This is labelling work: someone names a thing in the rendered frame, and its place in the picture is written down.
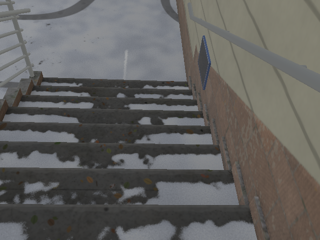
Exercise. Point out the stairs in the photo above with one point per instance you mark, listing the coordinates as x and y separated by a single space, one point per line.
114 159

